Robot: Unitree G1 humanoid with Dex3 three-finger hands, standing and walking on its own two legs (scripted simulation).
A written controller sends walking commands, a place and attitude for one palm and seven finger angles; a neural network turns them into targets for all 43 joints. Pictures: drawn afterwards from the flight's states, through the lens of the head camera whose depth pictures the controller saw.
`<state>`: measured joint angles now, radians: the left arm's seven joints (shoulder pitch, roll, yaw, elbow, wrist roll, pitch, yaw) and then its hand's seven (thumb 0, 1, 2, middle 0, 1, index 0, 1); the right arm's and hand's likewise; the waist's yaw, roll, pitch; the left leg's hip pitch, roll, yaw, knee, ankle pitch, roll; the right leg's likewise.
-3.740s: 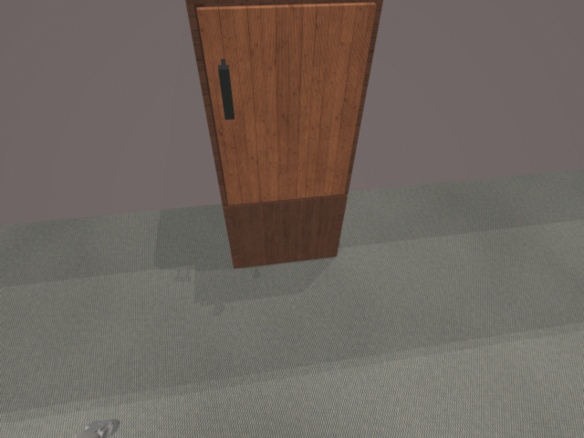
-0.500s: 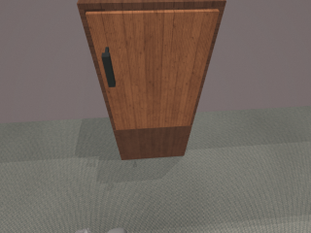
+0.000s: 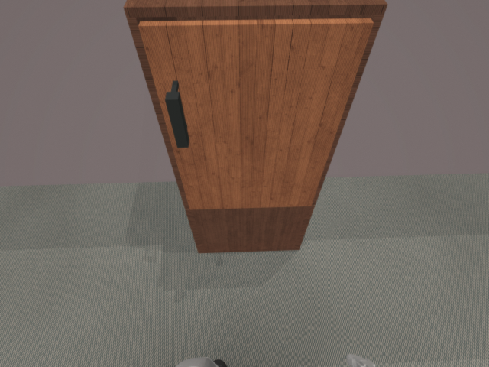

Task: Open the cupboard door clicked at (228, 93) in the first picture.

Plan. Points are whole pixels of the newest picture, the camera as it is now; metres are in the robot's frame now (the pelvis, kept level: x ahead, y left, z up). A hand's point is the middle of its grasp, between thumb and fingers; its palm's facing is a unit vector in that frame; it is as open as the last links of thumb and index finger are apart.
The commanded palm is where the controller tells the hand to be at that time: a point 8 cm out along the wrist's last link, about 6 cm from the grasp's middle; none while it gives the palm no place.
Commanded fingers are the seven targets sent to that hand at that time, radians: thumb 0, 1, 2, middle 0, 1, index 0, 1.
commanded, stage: come to a stop and stand still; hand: left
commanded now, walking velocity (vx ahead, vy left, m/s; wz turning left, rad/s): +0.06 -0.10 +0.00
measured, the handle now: (179, 114) +0.56 +0.19 +0.06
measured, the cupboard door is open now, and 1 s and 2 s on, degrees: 0 0 0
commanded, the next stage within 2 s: look again from close up in 1.28 s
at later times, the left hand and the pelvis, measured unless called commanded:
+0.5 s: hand out of the picture -0.04 +0.14 -0.16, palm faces +0.13 -0.97 -0.22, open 7.3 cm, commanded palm none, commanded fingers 0.00 0.90 0.90 -0.20 -0.30 -0.20 -0.30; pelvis -0.03 -0.03 +0.01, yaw +3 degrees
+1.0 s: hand out of the picture -0.03 +0.21 -0.17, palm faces +0.05 -0.98 -0.18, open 7.3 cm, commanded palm none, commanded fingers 0.00 0.90 0.90 -0.20 -0.30 -0.20 -0.30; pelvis -0.03 +0.04 +0.01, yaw +1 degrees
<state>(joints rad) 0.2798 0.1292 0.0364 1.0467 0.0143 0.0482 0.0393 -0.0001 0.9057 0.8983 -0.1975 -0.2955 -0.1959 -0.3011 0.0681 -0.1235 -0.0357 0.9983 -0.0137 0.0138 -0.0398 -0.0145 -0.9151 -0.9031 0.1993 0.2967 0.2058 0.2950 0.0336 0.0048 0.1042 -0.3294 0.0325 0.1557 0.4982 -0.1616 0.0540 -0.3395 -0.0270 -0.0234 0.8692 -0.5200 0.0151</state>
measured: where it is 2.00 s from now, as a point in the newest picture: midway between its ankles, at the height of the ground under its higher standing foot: outside the picture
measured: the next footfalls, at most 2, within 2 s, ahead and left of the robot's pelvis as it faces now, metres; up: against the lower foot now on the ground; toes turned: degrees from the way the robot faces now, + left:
right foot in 0.14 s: -0.01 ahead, -0.10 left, +0.00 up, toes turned -3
left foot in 0.60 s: +0.00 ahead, +0.12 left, +0.00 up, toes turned +7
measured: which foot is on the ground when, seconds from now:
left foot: down 0.00-0.16, up 0.18-0.58, down 0.60-1.00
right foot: up 0.00-0.12, down 0.14-1.00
